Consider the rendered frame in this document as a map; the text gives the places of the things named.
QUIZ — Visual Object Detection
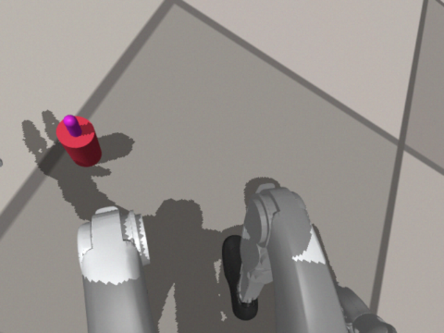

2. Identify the right robot foot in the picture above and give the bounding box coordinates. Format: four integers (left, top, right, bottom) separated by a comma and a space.
222, 235, 258, 321

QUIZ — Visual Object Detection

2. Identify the right robot arm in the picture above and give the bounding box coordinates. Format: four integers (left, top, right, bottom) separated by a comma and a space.
352, 314, 397, 333

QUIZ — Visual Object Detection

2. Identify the right robot hand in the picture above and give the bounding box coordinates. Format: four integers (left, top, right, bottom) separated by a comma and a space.
333, 280, 371, 333

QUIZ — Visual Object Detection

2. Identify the bottle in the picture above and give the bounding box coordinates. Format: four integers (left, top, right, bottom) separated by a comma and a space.
56, 115, 102, 167

